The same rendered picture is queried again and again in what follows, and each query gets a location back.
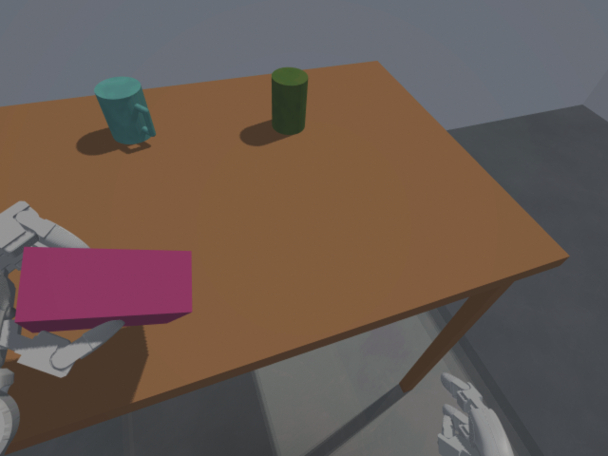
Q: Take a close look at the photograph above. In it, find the right robot hand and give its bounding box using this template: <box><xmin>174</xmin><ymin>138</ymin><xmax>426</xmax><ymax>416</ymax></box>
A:
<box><xmin>438</xmin><ymin>372</ymin><xmax>514</xmax><ymax>456</ymax></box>

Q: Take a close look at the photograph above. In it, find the table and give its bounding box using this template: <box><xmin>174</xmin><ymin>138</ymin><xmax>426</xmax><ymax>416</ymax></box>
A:
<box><xmin>0</xmin><ymin>61</ymin><xmax>570</xmax><ymax>455</ymax></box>

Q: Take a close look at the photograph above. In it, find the left robot hand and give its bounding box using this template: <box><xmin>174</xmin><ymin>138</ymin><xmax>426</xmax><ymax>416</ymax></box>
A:
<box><xmin>0</xmin><ymin>201</ymin><xmax>125</xmax><ymax>378</ymax></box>

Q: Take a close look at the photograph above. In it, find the sponge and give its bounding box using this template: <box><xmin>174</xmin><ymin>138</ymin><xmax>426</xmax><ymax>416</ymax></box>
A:
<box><xmin>14</xmin><ymin>247</ymin><xmax>192</xmax><ymax>333</ymax></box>

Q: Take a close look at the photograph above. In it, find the left robot forearm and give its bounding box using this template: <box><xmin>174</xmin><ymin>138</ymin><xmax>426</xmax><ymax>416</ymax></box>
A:
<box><xmin>0</xmin><ymin>368</ymin><xmax>20</xmax><ymax>456</ymax></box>

